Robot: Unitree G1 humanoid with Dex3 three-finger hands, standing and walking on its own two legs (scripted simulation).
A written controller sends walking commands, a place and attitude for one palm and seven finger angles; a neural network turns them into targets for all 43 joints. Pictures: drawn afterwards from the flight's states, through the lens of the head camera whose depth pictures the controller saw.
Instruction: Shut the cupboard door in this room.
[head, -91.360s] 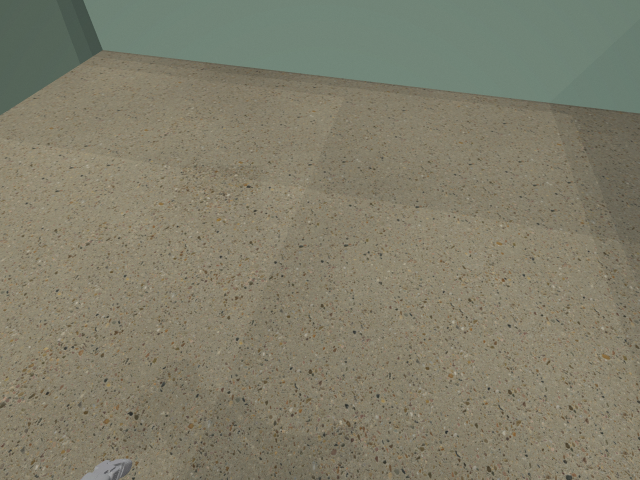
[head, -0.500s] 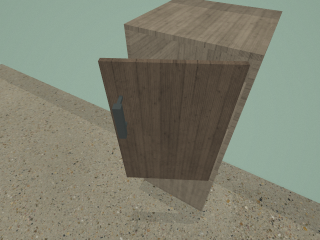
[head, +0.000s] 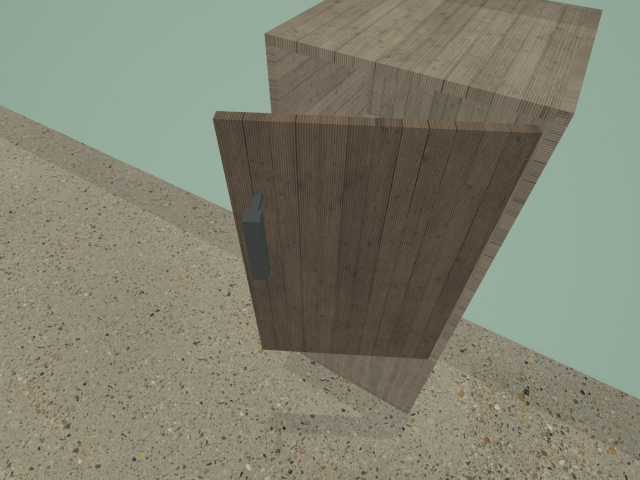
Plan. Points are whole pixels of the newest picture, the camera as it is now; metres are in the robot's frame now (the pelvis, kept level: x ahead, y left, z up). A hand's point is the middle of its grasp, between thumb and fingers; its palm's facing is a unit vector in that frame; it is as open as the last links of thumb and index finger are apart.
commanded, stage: come to a stop and stand still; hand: left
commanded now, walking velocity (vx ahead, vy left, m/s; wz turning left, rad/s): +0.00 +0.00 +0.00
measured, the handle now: (259, 236) +0.42 +0.12 +0.06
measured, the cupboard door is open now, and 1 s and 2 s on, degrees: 27 27 27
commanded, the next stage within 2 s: look again from close up in 1.04 s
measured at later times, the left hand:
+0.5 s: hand out of the picture +0.05 +0.15 -0.18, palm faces +0.01 -0.98 -0.20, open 7.3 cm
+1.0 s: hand out of the picture +0.03 +0.12 -0.17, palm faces +0.03 -0.99 -0.15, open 7.3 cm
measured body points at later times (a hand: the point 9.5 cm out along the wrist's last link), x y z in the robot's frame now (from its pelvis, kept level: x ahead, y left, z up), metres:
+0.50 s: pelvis +0.04 -0.01 +0.00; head +0.06 -0.01 +0.45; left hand +0.05 +0.21 -0.16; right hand +0.03 -0.23 -0.16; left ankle +0.01 +0.01 -0.74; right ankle +0.04 -0.15 -0.74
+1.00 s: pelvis +0.05 -0.04 +0.00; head +0.07 -0.03 +0.45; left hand +0.03 +0.17 -0.16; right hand +0.05 -0.25 -0.16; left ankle +0.01 +0.01 -0.74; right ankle +0.04 -0.15 -0.74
